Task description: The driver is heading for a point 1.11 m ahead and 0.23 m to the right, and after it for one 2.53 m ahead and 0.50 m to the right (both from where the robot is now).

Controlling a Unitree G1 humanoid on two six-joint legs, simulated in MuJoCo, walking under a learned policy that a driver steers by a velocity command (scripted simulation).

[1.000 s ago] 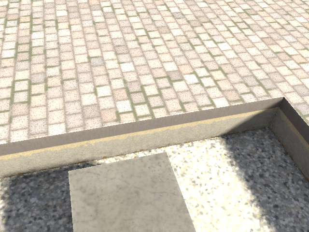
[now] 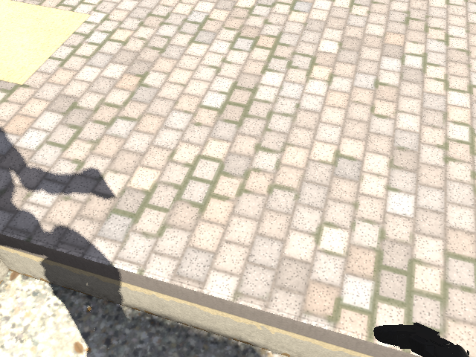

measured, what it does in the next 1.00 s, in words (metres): walks ahead, turning right: left foot, then right foot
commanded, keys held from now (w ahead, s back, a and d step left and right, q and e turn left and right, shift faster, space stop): w+e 0.72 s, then w+q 0.28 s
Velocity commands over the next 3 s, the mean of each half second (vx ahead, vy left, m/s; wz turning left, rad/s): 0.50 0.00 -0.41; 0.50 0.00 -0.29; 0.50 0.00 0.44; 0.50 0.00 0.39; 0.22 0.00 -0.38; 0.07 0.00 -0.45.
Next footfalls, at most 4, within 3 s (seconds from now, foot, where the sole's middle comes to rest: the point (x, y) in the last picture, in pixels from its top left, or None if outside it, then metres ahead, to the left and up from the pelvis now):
0.12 left None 0.22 0.11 -0.78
0.56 right None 0.26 -0.12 -0.78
0.92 left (326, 262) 0.81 -0.17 -0.78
1.42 right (401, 216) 1.02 -0.42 -0.78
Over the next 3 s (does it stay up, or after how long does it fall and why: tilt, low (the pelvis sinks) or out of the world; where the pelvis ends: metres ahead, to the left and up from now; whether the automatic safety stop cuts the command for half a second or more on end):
stays up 1.40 -0.26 0.00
